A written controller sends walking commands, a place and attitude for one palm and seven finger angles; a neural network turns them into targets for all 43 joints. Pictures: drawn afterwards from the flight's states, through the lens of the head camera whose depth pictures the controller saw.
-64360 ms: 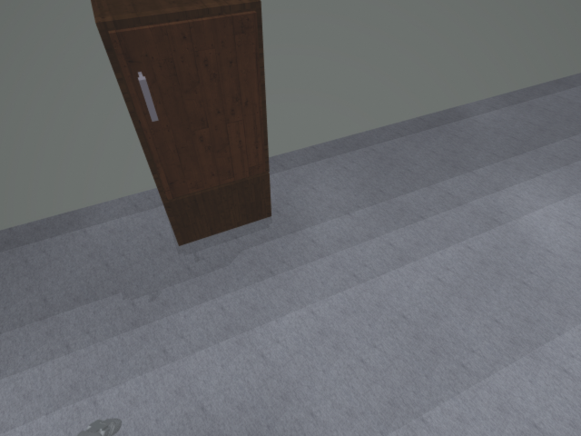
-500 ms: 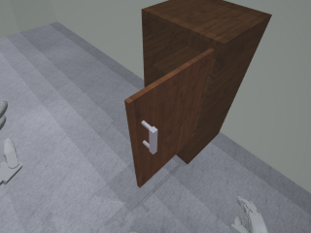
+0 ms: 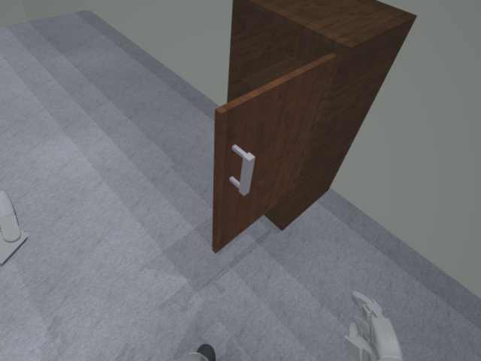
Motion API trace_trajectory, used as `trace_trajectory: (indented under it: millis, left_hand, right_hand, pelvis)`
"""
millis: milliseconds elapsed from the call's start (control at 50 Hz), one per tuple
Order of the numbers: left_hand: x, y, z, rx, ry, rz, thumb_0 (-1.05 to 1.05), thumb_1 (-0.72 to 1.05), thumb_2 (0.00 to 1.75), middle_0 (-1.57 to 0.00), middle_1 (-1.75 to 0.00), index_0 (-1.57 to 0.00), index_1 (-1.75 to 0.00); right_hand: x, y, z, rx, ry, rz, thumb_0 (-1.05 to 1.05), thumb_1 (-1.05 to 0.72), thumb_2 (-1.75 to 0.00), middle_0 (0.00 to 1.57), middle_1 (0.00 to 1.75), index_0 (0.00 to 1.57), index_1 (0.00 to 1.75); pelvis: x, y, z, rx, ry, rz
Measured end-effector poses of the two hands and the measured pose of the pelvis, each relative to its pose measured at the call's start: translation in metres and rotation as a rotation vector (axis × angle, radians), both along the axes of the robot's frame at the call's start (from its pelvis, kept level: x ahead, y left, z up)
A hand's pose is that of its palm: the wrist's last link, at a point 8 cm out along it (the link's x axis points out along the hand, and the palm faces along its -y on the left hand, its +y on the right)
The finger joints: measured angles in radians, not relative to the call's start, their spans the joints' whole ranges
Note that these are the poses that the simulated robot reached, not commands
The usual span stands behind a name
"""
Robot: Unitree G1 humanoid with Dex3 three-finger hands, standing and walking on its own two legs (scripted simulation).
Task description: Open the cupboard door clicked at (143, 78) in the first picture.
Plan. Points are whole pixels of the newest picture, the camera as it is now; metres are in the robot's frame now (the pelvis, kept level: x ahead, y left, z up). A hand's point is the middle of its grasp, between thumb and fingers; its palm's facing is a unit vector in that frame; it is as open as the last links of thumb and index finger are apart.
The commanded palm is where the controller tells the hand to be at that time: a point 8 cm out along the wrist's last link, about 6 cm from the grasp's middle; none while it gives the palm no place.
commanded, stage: stop stepping back and stand still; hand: left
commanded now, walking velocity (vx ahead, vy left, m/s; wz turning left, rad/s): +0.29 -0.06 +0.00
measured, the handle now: (240, 170) +0.53 +0.03 -0.04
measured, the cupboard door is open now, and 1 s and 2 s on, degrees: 90 90 90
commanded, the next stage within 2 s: let the arm hang, fingers relaxed in 0.80 s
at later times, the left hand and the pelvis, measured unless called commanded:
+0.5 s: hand (45, 317) +0.14 +0.21 +0.16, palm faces +0.32 -0.84 -0.44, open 7.4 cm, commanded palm +0.06 +0.27 +0.18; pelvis -0.11 -0.02 -0.01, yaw -5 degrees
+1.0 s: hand out of the picture +0.08 +0.23 +0.03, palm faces +0.17 -0.88 -0.44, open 7.4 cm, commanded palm none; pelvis -0.14 -0.01 +0.00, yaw -2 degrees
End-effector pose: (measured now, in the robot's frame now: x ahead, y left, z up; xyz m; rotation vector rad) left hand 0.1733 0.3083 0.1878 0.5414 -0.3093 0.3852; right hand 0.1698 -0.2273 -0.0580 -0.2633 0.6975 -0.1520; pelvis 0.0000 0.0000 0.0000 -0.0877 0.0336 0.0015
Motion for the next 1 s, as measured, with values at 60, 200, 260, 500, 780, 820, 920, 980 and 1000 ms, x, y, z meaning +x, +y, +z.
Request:
trace_trajectory:
  millis: [60, 200, 260, 500, 780, 820, 920, 980, 1000]
  left_hand:
    - [-0.02, -0.014, 0.001, -0.02, 0.013, -0.04, 0.01, 0.89, 0.9, -0.21, -0.31, -0.21, -0.3]
    - [-0.066, -0.042, 0.004, 0.072, 0.027, -0.119, 0.01, 0.88, 0.9, -0.22, -0.31, -0.21, -0.3]
    - [-0.073, -0.034, 0.01, 0.07, -0.019, -0.09, 0.01, 0.88, 0.9, -0.22, -0.31, -0.22, -0.3]
    - [-0.072, -0.053, -0.008, -0.016, 0.042, -0.117, 0.01, 0.89, 0.9, -0.21, -0.31, -0.21, -0.3]
    - [-0.137, -0.045, 0.016, 0.037, 0.026, 0.039, 0.01, 0.88, 0.9, -0.22, -0.31, -0.22, -0.3]
    - [-0.134, -0.044, 0.009, 0.006, 0.052, 0.051, 0.01, 0.88, 0.9, -0.21, -0.31, -0.21, -0.3]
    - [-0.128, -0.044, -0.019, -0.034, 0.116, -0.004, 0.01, 0.89, 0.9, -0.21, -0.31, -0.21, -0.3]
    - [-0.117, -0.038, -0.1, -0.142, 0.427, -0.016, 0.0, 0.89, 0.9, -0.2, -0.3, -0.2, -0.3]
    - [-0.12, -0.04, -0.133, -0.197, 0.561, -0.003, 0.0, 0.89, 0.9, -0.2, -0.3, -0.2, -0.3]
  right_hand:
    - [-0.022, 0.0, 0.002, 0.008, 0.008, 0.005, 0.01, -0.9, -0.9, 0.21, 0.3, 0.2, 0.3]
    - [-0.076, -0.012, -0.03, 0.026, 0.051, 0.005, 0.01, -0.9, -0.9, 0.21, 0.3, 0.21, 0.3]
    - [-0.106, -0.018, -0.035, 0.049, 0.1, -0.067, 0.01, -0.9, -0.9, 0.21, 0.3, 0.21, 0.3]
    - [-0.185, -0.042, -0.026, 0.056, 0.017, -0.189, 0.01, -0.9, -0.9, 0.2, 0.3, 0.2, 0.3]
    - [-0.207, -0.069, -0.028, 0.026, 0.088, -0.16, 0.01, -0.9, -0.9, 0.2, 0.3, 0.2, 0.3]
    - [-0.202, -0.068, -0.025, 0.024, 0.068, -0.156, 0.01, -0.9, -0.9, 0.2, 0.3, 0.2, 0.29]
    - [-0.188, -0.058, -0.02, 0.007, 0.033, -0.106, 0.01, -0.9, -0.9, 0.2, 0.3, 0.2, 0.29]
    - [-0.186, -0.048, -0.037, 0.036, 0.12, -0.041, 0.01, -0.9, -0.9, 0.2, 0.3, 0.2, 0.29]
    - [-0.187, -0.045, -0.044, 0.047, 0.146, -0.031, 0.01, -0.9, -0.9, 0.2, 0.3, 0.2, 0.29]
  pelvis:
    - [-0.016, -0.005, 0.002, 0.012, 0.035, -0.011]
    - [-0.066, -0.011, -0.016, 0.056, 0.024, -0.061]
    - [-0.059, -0.012, -0.014, 0.075, -0.012, -0.083]
    - [-0.108, -0.022, -0.008, 0.095, -0.097, -0.084]
    - [-0.134, -0.031, 0.01, 0.142, -0.029, -0.076]
    - [-0.134, -0.028, 0.012, 0.144, -0.026, -0.074]
    - [-0.135, -0.018, 0.005, 0.105, -0.018, -0.054]
    - [-0.142, -0.01, -0.002, 0.119, -0.017, -0.04]
    - [-0.143, -0.008, -0.004, 0.124, -0.017, -0.041]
